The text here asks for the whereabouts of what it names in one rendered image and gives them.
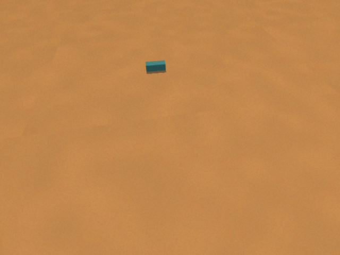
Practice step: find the carton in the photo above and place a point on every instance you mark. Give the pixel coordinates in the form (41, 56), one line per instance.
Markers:
(155, 66)

